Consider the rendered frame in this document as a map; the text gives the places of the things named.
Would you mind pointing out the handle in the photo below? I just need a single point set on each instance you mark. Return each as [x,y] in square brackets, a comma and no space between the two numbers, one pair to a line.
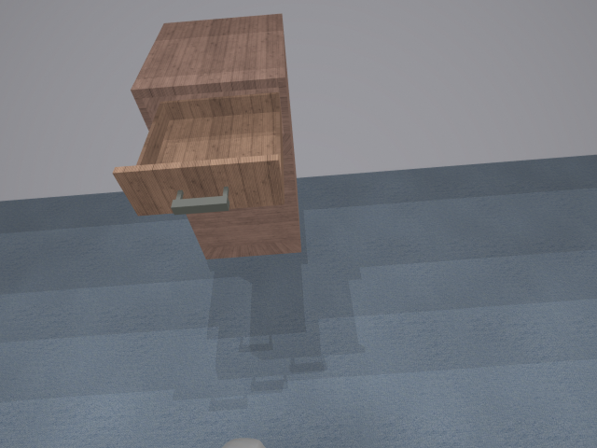
[182,206]

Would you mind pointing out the cabinet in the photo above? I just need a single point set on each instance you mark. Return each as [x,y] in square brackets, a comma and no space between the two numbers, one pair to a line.
[228,57]

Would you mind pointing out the drawer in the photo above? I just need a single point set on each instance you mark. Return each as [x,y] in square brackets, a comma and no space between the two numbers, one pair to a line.
[202,145]

